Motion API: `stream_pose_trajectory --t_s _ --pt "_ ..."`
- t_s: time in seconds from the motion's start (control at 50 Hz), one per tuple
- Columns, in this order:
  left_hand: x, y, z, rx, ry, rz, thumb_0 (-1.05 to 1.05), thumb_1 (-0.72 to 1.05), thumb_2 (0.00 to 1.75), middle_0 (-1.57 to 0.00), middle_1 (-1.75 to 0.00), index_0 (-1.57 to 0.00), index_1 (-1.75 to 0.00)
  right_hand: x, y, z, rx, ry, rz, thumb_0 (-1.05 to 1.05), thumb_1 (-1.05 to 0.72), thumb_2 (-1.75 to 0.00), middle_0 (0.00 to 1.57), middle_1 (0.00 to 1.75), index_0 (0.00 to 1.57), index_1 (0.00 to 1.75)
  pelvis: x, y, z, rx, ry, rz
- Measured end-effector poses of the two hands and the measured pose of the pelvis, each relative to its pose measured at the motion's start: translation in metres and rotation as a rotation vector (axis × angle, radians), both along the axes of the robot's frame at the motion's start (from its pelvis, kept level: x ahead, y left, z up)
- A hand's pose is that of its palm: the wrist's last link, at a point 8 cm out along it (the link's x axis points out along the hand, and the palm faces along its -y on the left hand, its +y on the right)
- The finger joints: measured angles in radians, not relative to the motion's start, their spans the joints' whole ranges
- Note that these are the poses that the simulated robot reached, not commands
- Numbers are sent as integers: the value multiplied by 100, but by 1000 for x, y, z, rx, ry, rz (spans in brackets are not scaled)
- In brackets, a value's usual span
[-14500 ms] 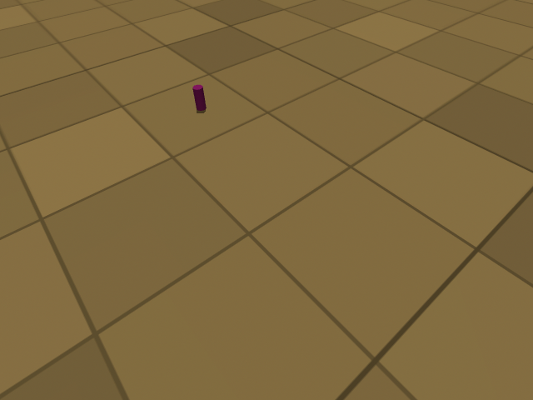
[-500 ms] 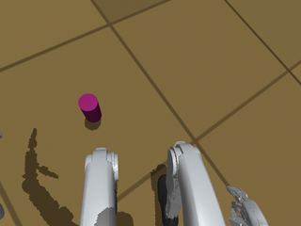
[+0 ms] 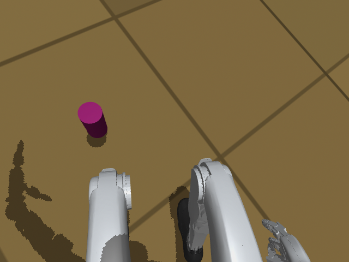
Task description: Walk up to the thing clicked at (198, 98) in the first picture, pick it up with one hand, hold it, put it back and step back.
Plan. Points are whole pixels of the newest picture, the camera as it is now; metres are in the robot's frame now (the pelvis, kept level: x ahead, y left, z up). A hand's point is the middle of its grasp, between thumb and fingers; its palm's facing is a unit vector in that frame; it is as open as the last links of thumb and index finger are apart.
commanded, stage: go down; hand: left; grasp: from the side
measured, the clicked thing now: (94, 121) +0.51 +0.20 -0.31
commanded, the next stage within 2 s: approach in 0.08 s
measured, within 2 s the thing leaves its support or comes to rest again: neither
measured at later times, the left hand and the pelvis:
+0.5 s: hand out of the picture +0.45 +0.36 -0.07, palm faces +0.08 -1.00 +0.02, open 17.6 cm; pelvis +0.00 +0.00 -0.03, yaw -2 degrees
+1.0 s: hand (74, 127) +0.47 +0.25 -0.25, palm faces +0.00 -1.00 +0.07, open 17.6 cm; pelvis -0.01 +0.02 -0.08, yaw -8 degrees
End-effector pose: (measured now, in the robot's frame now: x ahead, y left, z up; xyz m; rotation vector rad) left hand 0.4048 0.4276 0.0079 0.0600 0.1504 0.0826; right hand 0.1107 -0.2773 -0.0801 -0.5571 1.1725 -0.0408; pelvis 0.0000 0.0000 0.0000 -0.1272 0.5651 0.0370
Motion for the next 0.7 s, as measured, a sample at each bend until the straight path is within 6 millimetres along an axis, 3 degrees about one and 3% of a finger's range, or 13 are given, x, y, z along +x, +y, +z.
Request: stream_pose_trajectory --t_s 0.28,0.38,0.48,0.62,0.7 --pt "4 8 -4 -6 -30 -7 -1 -55 6 -6 -8 -6 -8 6 5 -2 -8 -7 30 0 -90 -90 21 30 21 30 -1 4 -6 -14 -11 3" --pt "7 6 -20 -30 -58 5 -1 -56 4 -7 -8 -6 -8 3 5 -7 -9 5 60 0 -90 -90 21 30 21 30 -4 3 -14 -17 -23 -6" --pt "14 -9 -64 -78 -42 4 -1 -58 2 -7 -8 -7 -8 -1 5 -14 -27 35 99 0 -90 -89 21 30 21 30 -5 2 -28 -29 -41 -17" --pt "26 -47 -147 -110 12 -46 -1 -60 2 -7 -8 -6 -9 -7 8 -23 -77 108 151 0 -90 -89 21 30 21 30 -5 4 -50 -61 -88 -33" --pt "32 -66 -183 -115 -8 -56 -1 -59 3 -7 -9 -6 -9 -12 11 -27 -110 159 178 0 -90 -89 21 30 21 30 -6 7 -61 -82 -120 -42"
